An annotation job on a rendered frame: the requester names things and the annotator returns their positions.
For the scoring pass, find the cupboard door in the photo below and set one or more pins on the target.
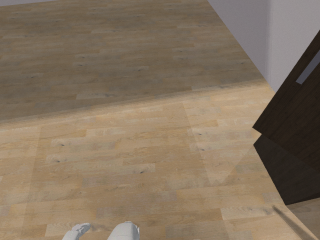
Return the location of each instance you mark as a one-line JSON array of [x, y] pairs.
[[292, 117]]

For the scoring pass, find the left robot hand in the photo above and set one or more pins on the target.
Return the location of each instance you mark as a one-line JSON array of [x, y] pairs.
[[77, 231]]

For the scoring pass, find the handle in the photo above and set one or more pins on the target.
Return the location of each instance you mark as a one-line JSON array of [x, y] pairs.
[[311, 66]]

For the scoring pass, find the robot left thigh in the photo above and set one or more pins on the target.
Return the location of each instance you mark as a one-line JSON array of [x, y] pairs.
[[125, 231]]

